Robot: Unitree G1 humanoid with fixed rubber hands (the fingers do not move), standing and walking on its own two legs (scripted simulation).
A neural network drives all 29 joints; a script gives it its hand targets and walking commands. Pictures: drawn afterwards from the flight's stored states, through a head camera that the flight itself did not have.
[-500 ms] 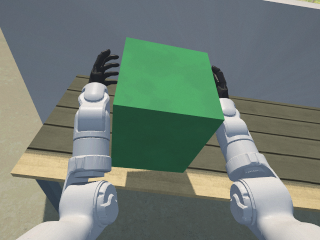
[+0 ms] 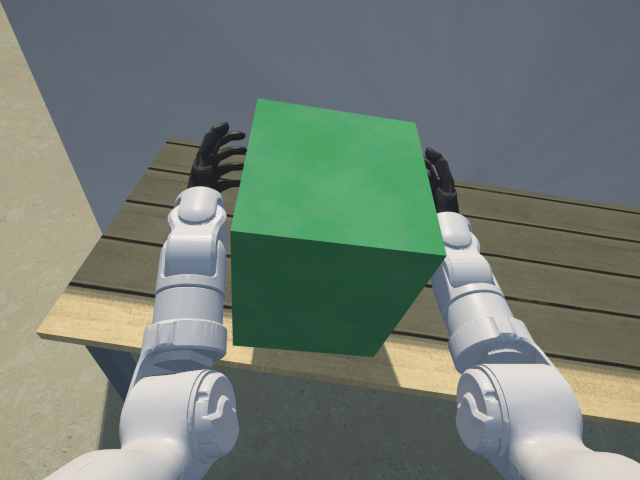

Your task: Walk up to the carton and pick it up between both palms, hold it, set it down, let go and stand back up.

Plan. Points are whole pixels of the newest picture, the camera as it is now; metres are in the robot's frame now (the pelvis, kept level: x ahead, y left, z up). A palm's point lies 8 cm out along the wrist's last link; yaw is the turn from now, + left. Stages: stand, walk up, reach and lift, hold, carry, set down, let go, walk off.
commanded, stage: set down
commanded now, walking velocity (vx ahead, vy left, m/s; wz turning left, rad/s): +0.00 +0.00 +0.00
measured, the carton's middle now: (320, 238) +0.38 +0.03 +0.10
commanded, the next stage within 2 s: none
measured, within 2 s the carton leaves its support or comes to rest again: rests again in 1.48 s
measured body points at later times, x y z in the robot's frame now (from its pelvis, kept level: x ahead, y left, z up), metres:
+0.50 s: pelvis +0.01 +0.00 +0.00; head +0.02 +0.02 +0.45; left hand +0.41 +0.17 +0.13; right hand +0.44 -0.12 +0.12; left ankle +0.04 +0.14 -0.75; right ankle -0.03 -0.10 -0.75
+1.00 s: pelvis +0.01 +0.00 +0.00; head +0.05 +0.02 +0.45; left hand +0.41 +0.18 +0.09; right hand +0.44 -0.11 +0.08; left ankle +0.04 +0.14 -0.75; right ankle -0.03 -0.10 -0.75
